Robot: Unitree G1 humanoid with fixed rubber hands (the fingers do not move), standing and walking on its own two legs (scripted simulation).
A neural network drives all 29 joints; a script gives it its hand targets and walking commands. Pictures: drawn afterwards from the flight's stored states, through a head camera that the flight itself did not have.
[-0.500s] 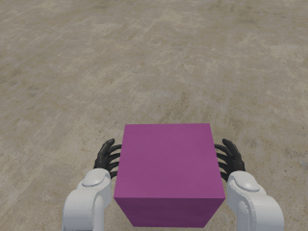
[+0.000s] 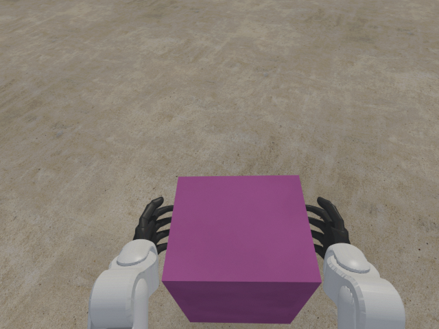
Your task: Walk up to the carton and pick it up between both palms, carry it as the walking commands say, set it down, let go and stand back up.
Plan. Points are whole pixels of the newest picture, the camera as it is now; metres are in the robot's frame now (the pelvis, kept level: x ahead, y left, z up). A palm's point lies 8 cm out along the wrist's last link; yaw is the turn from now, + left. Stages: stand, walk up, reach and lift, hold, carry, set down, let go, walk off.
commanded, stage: carry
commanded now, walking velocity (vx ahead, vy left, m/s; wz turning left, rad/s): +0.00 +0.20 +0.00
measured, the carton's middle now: (238, 256) +0.27 -0.01 +0.00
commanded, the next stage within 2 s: none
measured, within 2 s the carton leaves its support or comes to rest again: neither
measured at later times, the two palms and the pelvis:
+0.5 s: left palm (95, 270) +0.22 +0.20 +0.08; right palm (292, 267) +0.21 -0.09 +0.09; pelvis -0.03 +0.06 +0.00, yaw -1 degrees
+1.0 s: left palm (97, 271) +0.21 +0.19 +0.09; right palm (297, 271) +0.21 -0.09 +0.09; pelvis -0.03 +0.06 +0.00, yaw -1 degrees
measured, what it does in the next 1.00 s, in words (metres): steps on the spot: left foot, then right foot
